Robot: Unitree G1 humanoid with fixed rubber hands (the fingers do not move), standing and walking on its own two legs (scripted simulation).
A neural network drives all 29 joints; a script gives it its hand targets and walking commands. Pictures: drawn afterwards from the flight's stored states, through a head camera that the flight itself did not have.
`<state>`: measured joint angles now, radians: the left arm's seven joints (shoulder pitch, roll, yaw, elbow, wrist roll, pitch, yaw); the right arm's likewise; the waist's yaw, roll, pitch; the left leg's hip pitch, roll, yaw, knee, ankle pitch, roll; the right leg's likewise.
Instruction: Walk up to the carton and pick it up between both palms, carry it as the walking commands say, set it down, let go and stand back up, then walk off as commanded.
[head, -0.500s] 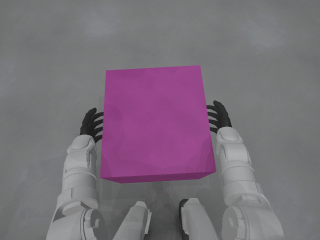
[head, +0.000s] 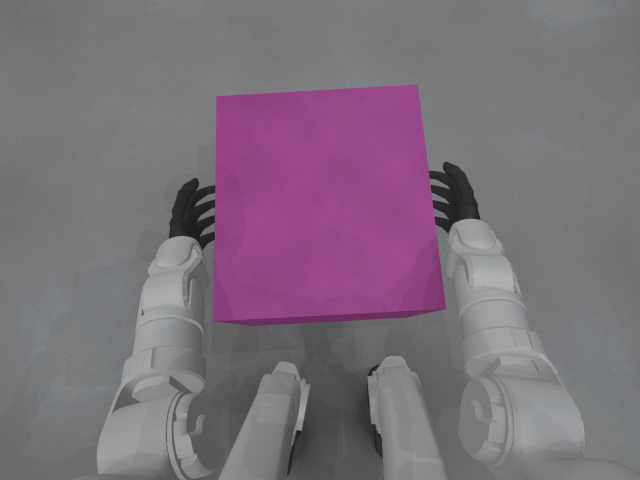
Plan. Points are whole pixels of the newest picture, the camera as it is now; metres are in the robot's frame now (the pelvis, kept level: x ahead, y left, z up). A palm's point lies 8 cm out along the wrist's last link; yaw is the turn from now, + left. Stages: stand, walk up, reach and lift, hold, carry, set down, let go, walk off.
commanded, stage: set down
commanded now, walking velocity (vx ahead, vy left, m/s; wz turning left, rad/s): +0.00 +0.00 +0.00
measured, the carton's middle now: (323, 221) +0.45 +0.03 -0.16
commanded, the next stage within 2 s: none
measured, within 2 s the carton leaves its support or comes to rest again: neither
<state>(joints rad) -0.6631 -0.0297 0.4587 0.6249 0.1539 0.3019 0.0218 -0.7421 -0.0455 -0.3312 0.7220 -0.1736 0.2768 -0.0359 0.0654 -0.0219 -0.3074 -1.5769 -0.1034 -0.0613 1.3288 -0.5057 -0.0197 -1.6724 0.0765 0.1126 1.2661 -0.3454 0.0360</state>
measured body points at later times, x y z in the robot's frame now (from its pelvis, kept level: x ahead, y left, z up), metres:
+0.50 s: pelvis -0.02 -0.02 -0.07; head +0.23 -0.03 +0.30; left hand +0.43 +0.21 -0.16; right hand +0.47 -0.14 -0.17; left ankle +0.04 +0.12 -0.58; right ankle +0.09 -0.12 -0.58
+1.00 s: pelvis -0.04 +0.00 -0.14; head +0.26 +0.00 +0.19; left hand +0.44 +0.22 -0.26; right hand +0.49 -0.13 -0.26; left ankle +0.04 +0.12 -0.58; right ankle +0.09 -0.12 -0.58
